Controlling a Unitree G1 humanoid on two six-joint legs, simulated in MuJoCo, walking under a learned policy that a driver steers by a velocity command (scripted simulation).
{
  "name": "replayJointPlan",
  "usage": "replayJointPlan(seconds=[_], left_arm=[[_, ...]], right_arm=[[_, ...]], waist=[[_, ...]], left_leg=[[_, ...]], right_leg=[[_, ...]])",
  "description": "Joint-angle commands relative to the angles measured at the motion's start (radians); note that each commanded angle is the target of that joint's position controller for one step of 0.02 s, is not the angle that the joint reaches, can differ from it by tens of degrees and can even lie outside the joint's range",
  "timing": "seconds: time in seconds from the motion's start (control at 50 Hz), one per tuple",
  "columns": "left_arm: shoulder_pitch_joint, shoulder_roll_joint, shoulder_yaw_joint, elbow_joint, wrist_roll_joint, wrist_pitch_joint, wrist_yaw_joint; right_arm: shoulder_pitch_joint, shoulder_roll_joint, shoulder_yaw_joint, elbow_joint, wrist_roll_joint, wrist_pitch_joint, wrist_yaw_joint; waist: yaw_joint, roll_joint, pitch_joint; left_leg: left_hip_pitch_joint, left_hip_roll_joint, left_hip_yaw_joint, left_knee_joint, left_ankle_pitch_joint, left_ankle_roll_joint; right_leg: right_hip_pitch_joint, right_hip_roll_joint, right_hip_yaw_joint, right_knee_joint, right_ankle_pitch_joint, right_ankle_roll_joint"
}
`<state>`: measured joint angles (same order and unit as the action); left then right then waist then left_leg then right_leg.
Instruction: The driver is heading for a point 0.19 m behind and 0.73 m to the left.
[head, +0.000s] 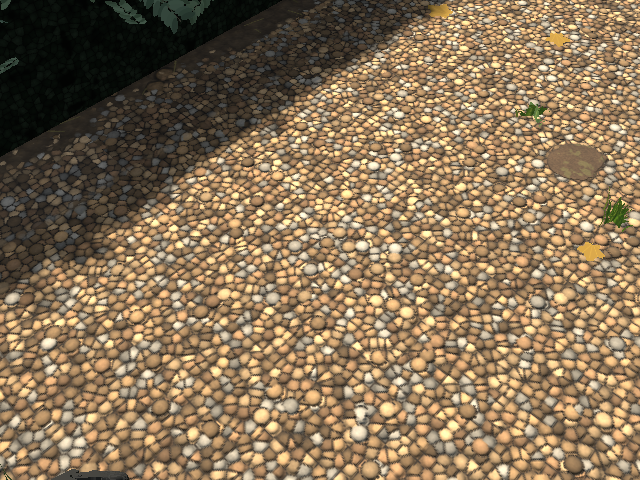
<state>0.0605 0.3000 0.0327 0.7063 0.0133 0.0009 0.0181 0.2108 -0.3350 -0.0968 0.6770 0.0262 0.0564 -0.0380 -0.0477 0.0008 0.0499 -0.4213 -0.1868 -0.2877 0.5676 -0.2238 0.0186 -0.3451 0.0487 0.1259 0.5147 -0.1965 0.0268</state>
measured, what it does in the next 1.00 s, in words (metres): steps to the left, turning left: left foot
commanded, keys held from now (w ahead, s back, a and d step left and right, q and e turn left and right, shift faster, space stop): q+shift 0.08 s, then w+q+shift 0.92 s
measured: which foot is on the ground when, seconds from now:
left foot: up 0.00-0.54, down 0.56-1.00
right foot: down 0.00-0.54, up 0.56-1.00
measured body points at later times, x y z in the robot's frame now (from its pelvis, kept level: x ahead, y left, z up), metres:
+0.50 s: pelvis +0.10 +0.09 +0.00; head +0.10 +0.12 +0.44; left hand -0.04 +0.39 -0.13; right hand +0.42 -0.02 -0.04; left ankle +0.10 +0.25 -0.70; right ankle +0.04 -0.13 -0.73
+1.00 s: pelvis +0.37 +0.41 -0.03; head +0.37 +0.47 +0.42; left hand +0.38 +0.79 -0.05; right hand +0.56 +0.19 -0.12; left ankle +0.13 +0.25 -0.73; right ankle +0.58 +0.50 -0.73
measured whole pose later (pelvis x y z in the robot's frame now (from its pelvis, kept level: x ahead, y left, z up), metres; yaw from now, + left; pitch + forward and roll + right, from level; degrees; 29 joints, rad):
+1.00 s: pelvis +0.37 +0.41 -0.03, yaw +58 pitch +4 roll -3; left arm -0.15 0.27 0.04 0.52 -0.03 -0.14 -0.04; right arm 0.55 -0.26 -0.06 0.83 0.02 -0.04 -0.04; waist -0.12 -0.04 0.04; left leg 0.20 -0.07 -0.33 0.36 -0.54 0.13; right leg -0.60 0.05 0.04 0.44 0.06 0.01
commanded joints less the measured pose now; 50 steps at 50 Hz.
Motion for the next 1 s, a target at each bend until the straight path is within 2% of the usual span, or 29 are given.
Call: replayJointPlan(seconds=[0.02,0.04,0.06,0.08,0.1,0.14,0.18,0.24,0.38,0.46,0.5,0.52,0.54,0.56,0.58,0.6,0.62,0.64,0.66,0.68,0.7,0.74,0.78,0.84,0.88,0.94,0.96,0.98,1.0], left_arm=[[0.044,0.206,0.062,-0.059,0.059,-0.001,0.008],[-0.025,0.151,0.048,-0.081,0.048,-0.005,0.017],[-0.069,0.116,0.040,-0.090,0.029,-0.005,0.025],[-0.081,0.102,0.036,-0.092,0.012,-0.005,0.032],[-0.049,0.106,0.034,-0.083,0.001,-0.004,0.038],[0.039,0.127,0.041,-0.063,-0.013,-0.012,0.040],[0.125,0.147,0.051,-0.042,-0.011,-0.023,0.035],[0.186,0.177,0.068,-0.026,-0.009,-0.044,0.023],[0.208,0.219,0.098,-0.004,-0.013,-0.067,-0.005],[0.212,0.239,0.113,0.019,-0.024,-0.060,-0.020],[0.178,0.250,0.116,0.020,-0.024,-0.051,-0.030],[0.141,0.261,0.117,0.014,-0.027,-0.046,-0.032],[0.113,0.248,0.110,0.009,-0.030,-0.041,-0.033],[0.096,0.177,0.085,-0.030,-0.008,-0.051,-0.024],[0.137,0.005,0.030,-0.116,0.014,-0.087,-0.027],[0.017,0.134,0.045,-0.166,-0.033,-0.130,-0.020],[-0.071,0.186,0.057,-0.188,-0.074,-0.154,-0.018],[-0.026,0.159,0.047,-0.162,-0.056,-0.169,-0.016],[0.019,0.142,0.044,-0.135,-0.023,-0.173,-0.016],[0.078,0.144,0.049,-0.108,-0.015,-0.163,-0.024],[0.082,0.149,0.053,-0.099,-0.013,-0.150,-0.033],[0.009,0.145,0.053,-0.109,0.003,-0.131,-0.038],[-0.115,0.094,0.039,-0.152,0.007,-0.131,-0.041],[-0.252,0.032,0.023,-0.205,-0.009,-0.140,-0.060],[-0.302,0.042,0.031,-0.236,-0.027,-0.148,-0.069],[-0.298,0.086,0.053,-0.252,-0.044,-0.154,-0.068],[-0.249,0.111,0.067,-0.251,-0.047,-0.154,-0.061],[-0.129,0.152,0.089,-0.234,-0.056,-0.149,-0.045],[0.099,0.177,0.102,-0.201,-0.069,-0.134,-0.023]], right_arm=[[0.029,-0.148,-0.039,-0.095,-0.003,-0.026,0.002],[0.040,-0.202,-0.058,-0.078,-0.003,-0.023,0.004],[0.067,-0.192,-0.061,-0.053,-0.004,-0.012,0.000],[0.089,-0.165,-0.057,-0.041,-0.012,0.001,-0.004],[0.094,-0.140,-0.049,-0.048,-0.013,0.006,0.001],[0.028,-0.121,-0.036,-0.093,-0.002,-0.007,0.014],[-0.038,-0.105,-0.026,-0.123,0.002,-0.024,0.026],[-0.084,-0.078,-0.015,-0.154,0.003,-0.042,0.040],[-0.136,-0.027,0.013,-0.197,0.008,-0.051,0.072],[-0.172,-0.031,0.024,-0.211,0.014,-0.045,0.085],[-0.131,-0.050,0.020,-0.195,0.019,-0.042,0.089],[-0.024,-0.078,0.003,-0.157,0.023,-0.041,0.086],[0.179,-0.139,-0.036,-0.084,0.032,-0.045,0.079],[0.443,-0.247,-0.085,0.019,0.037,-0.045,0.069],[0.349,-0.381,-0.088,-0.013,0.031,-0.059,0.067],[0.288,-0.292,-0.055,-0.094,0.017,-0.100,0.082],[0.286,-0.227,-0.032,-0.080,0.007,-0.126,0.089],[0.277,-0.205,-0.023,-0.065,0.002,-0.136,0.087],[0.207,-0.176,-0.011,-0.071,-0.003,-0.136,0.083],[0.135,-0.139,0.003,-0.093,-0.018,-0.135,0.077],[0.105,-0.120,0.009,-0.102,-0.022,-0.136,0.069],[0.129,-0.101,0.015,-0.085,-0.011,-0.143,0.047],[0.182,-0.081,0.021,-0.043,-0.006,-0.142,0.026],[0.265,-0.075,0.018,0.020,0.005,-0.133,0.011],[0.299,-0.068,0.019,0.058,0.013,-0.134,0.010],[0.292,-0.071,0.009,0.093,0.015,-0.123,-0.006],[0.282,-0.081,0.001,0.096,0.010,-0.116,-0.010],[0.267,-0.103,-0.008,0.092,-0.009,-0.108,-0.008],[0.188,-0.129,-0.011,0.067,-0.032,-0.101,0.003]], waist=[[0.028,-0.253,-0.135],[0.006,-0.190,-0.097],[-0.005,-0.145,-0.074],[-0.005,-0.136,-0.069],[0.009,-0.147,-0.076],[0.060,-0.179,-0.080],[0.112,-0.167,-0.070],[0.139,-0.153,-0.041],[0.119,-0.125,0.027],[0.101,-0.116,0.068],[0.055,-0.113,0.058],[-0.018,-0.117,0.007],[-0.135,-0.063,-0.109],[-0.236,0.129,-0.142],[-0.062,0.501,-0.161],[-0.107,0.291,-0.251],[-0.105,0.147,-0.137],[-0.059,0.081,-0.117],[-0.002,0.069,-0.083],[0.053,0.088,-0.049],[0.069,0.101,-0.022],[0.055,0.051,0.021],[0.030,0.043,0.059],[-0.022,0.070,0.061],[-0.036,0.097,0.065],[-0.010,0.131,0.054],[0.020,0.149,0.014],[0.083,0.179,-0.085],[0.221,0.213,-0.221]], left_leg=[[-0.235,0.062,0.067,0.380,-0.335,-0.032],[-0.215,0.109,0.098,0.472,-0.257,-0.049],[-0.208,0.120,0.119,0.522,-0.195,-0.062],[-0.225,0.128,0.138,0.603,-0.154,-0.077],[-0.264,0.151,0.174,0.667,-0.113,-0.086],[-0.358,0.211,0.240,0.663,-0.061,-0.093],[-0.431,0.248,0.262,0.620,-0.063,-0.099],[-0.465,0.288,0.265,0.547,-0.055,-0.093],[-0.381,0.348,0.291,0.384,-0.012,-0.039],[-0.337,0.361,0.329,0.323,-0.091,0.019],[-0.194,0.323,0.389,0.276,-0.139,0.060],[-0.002,0.251,0.461,0.238,-0.143,0.081],[0.310,0.155,0.527,0.172,-0.081,0.119],[0.679,0.130,0.399,0.123,-0.065,0.176],[0.770,0.345,-0.236,-0.125,-0.436,0.324],[0.722,0.466,-0.571,-0.356,-0.635,0.372],[0.685,0.512,-0.547,-0.400,-0.551,0.352],[0.606,0.500,-0.480,-0.367,-0.473,0.338],[0.471,0.453,-0.364,-0.331,-0.372,0.310],[0.359,0.398,-0.266,-0.324,-0.326,0.292],[0.301,0.363,-0.213,-0.346,-0.275,0.285],[0.243,0.308,-0.103,-0.381,-0.064,0.270],[0.200,0.256,-0.030,-0.374,0.142,0.246],[0.175,0.236,-0.017,-0.387,0.190,0.202],[0.213,0.261,-0.058,-0.386,0.200,0.185],[0.341,0.296,-0.094,-0.329,0.374,0.155],[0.377,0.293,-0.096,-0.262,0.575,0.140],[0.396,0.282,-0.098,-0.123,0.780,0.123],[0.314,0.260,-0.087,0.116,0.849,0.101]], right_leg=[[0.209,-0.466,0.420,-0.282,0.043,-0.253],[0.170,-0.414,0.312,-0.272,0.015,-0.232],[0.152,-0.340,0.205,-0.256,-0.001,-0.189],[0.169,-0.308,0.142,-0.241,0.028,-0.171],[0.194,-0.307,0.105,-0.268,-0.033,-0.167],[0.283,-0.316,0.089,-0.328,-0.230,-0.162],[0.372,-0.337,0.090,-0.355,-0.350,-0.161],[0.414,-0.374,0.059,-0.387,-0.387,-0.167],[0.371,-0.423,-0.137,-0.424,-0.279,-0.157],[0.402,-0.435,-0.249,-0.414,-0.240,-0.135],[0.367,-0.414,-0.332,-0.353,-0.101,-0.118],[0.307,-0.383,-0.395,-0.215,0.170,-0.102],[0.215,-0.322,-0.474,0.089,0.514,-0.075],[-0.136,-0.264,-0.441,0.551,0.231,-0.019],[-0.558,-0.094,-0.288,0.929,-0.429,0.026],[-0.645,-0.071,-0.056,1.005,-0.358,0.000],[-0.728,-0.087,-0.064,0.996,-0.260,-0.027],[-0.685,-0.122,-0.046,0.917,-0.198,-0.045],[-0.581,-0.158,-0.026,0.812,-0.135,-0.046],[-0.489,-0.180,-0.008,0.746,-0.062,-0.038],[-0.442,-0.178,-0.013,0.682,-0.017,-0.025],[-0.397,-0.141,-0.058,0.520,0.092,0.008],[-0.357,-0.079,-0.099,0.322,0.213,0.034],[-0.255,-0.010,-0.137,0.108,0.337,0.033],[-0.200,0.001,-0.110,0.009,0.375,0.011],[-0.122,-0.001,-0.080,-0.073,0.352,-0.009],[-0.042,0.014,-0.091,-0.068,0.294,-0.018],[0.107,0.027,-0.115,-0.022,0.228,-0.031],[0.372,-0.033,-0.096,0.028,0.187,-0.054]])
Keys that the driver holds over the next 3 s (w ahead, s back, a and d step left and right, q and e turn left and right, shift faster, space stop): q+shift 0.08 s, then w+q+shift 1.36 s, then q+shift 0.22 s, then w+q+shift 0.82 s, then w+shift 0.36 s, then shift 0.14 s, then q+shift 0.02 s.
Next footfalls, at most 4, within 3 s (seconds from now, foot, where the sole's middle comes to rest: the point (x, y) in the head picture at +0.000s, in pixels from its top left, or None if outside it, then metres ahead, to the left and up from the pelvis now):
0.56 left None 0.15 0.28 -0.77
1.02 right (69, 416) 0.60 0.53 -0.77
1.46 left None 0.50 1.01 -0.77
1.90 right None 0.63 1.35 -0.77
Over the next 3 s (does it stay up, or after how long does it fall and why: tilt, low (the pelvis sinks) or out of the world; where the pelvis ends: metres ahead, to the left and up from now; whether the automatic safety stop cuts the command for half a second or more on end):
stays up -0.02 1.82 0.00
